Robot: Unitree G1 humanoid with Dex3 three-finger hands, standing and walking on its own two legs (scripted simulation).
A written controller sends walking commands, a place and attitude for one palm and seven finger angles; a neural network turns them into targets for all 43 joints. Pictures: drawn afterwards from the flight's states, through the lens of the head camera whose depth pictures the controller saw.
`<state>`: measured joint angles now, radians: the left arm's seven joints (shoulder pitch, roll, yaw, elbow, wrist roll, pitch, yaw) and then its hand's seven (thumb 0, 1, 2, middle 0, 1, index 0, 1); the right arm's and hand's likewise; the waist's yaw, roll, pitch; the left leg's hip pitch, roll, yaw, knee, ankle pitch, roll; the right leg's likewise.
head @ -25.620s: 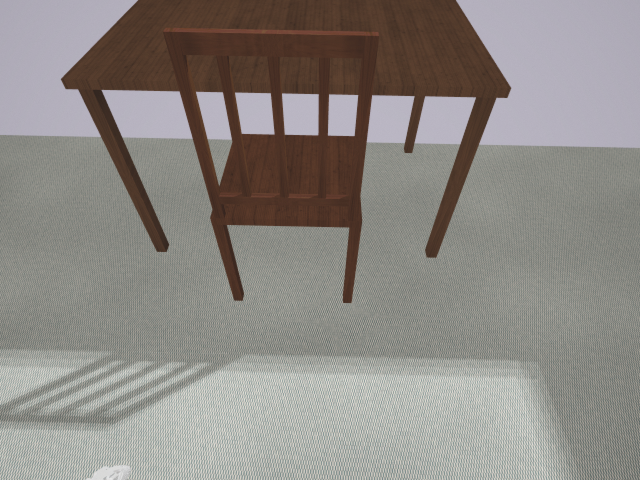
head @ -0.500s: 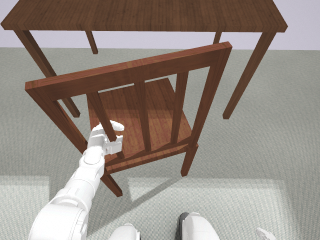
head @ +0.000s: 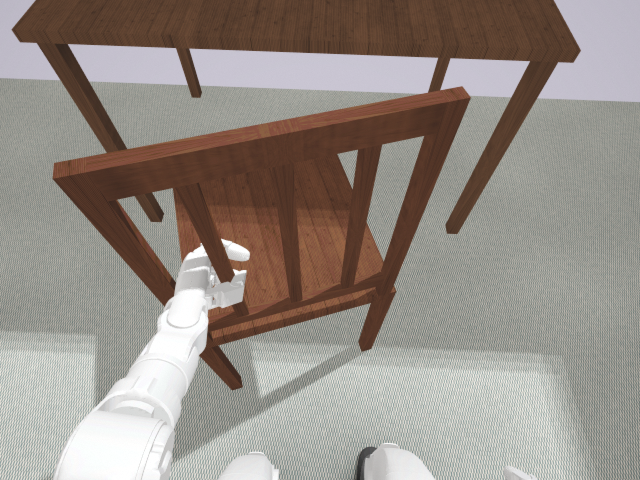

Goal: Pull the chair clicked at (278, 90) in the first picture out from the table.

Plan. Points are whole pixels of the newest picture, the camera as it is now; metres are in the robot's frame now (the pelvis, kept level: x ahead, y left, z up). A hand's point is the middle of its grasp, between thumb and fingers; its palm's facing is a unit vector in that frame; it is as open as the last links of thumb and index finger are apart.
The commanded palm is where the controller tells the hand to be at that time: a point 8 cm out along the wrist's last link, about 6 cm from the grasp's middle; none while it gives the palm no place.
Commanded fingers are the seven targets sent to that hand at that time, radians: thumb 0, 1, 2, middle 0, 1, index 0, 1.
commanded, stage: step backward, pulling the chair out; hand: left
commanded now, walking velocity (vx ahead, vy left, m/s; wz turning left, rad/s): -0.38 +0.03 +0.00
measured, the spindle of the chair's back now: (290, 248) +0.42 +0.06 -0.04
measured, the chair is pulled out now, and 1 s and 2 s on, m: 0.30 0.45 0.60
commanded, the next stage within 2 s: stop walking, hand still on the chair in 1.10 s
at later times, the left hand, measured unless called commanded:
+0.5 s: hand (230, 338) +0.29 +0.13 -0.06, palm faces +0.02 -0.97 -0.23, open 5.4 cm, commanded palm +0.29 +0.18 -0.05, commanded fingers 0.00 0.90 0.90 -0.50 -1.45 -0.50 -1.45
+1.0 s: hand (219, 398) +0.21 +0.14 -0.06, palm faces +0.06 -0.97 -0.22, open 5.4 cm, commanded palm +0.20 +0.19 -0.05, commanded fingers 0.00 0.90 0.90 -0.50 -1.45 -0.50 -1.45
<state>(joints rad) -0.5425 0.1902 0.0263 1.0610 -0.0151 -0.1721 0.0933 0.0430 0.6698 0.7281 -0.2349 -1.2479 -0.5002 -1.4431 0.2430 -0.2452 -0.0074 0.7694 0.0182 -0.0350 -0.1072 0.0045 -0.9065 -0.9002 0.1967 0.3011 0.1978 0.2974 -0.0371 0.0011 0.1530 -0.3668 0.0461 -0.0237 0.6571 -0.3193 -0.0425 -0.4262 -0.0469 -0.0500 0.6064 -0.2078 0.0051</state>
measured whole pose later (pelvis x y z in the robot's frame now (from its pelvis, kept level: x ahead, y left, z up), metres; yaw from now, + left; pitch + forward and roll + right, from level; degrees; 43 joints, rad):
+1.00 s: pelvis -0.17 -0.01 +0.00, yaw -1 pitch +0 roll -1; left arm -0.55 0.24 0.11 1.11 -0.03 -0.19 0.11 0.03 0.66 0.74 -0.25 -1.22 -0.50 -1.44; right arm 0.18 -0.25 0.00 0.78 0.03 -0.04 -0.11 0.00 -0.90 -0.90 0.20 0.30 0.20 0.30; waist -0.07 0.01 0.17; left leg -0.46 0.04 -0.06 0.71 -0.35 -0.05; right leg -0.45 -0.04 -0.05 0.63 -0.18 0.01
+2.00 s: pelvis -0.19 -0.04 +0.02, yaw -2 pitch -2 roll +0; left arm -0.03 0.17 0.07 0.72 -0.03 -0.13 0.13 0.05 0.66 0.76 -0.22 -1.19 -0.50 -1.44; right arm 0.20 -0.21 0.01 0.69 0.02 -0.03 -0.09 0.01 -0.90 -0.90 0.20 0.30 0.20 0.30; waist -0.02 0.02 0.04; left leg -0.08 0.01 0.03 0.42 -0.31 0.00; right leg -0.24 0.00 -0.02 0.41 -0.13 -0.01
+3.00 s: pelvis -0.19 -0.05 -0.01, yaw +2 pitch +9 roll +0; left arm 0.07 0.19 0.06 0.35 -0.07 0.08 0.11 -0.01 -0.53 0.20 -0.09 -0.25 -0.09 -0.24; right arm 0.23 -0.27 0.00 0.61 0.04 -0.09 -0.08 0.01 -0.91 -0.90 0.20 0.30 0.20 0.30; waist -0.03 0.05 -0.08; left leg -0.46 -0.01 -0.03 0.76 -0.46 -0.01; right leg -0.60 -0.04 -0.08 0.74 -0.30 -0.01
